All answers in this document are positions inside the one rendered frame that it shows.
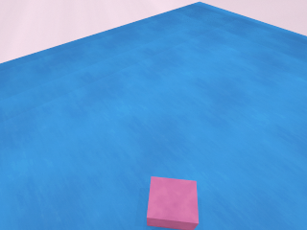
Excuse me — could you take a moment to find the carton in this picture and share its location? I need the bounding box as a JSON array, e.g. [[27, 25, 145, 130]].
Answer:
[[147, 176, 199, 230]]

